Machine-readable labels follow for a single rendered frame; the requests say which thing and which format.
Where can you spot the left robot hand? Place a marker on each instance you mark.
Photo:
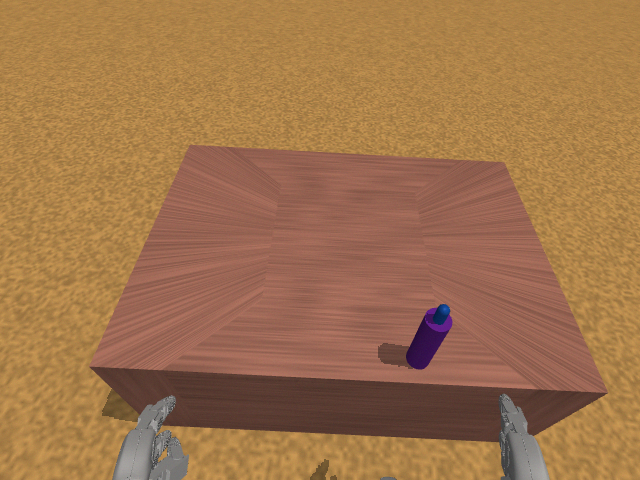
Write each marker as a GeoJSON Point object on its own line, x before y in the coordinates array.
{"type": "Point", "coordinates": [141, 448]}

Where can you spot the bottle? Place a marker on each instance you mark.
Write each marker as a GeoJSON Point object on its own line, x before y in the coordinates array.
{"type": "Point", "coordinates": [433, 329]}

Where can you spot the right robot hand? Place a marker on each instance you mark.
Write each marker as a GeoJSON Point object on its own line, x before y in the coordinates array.
{"type": "Point", "coordinates": [521, 456]}

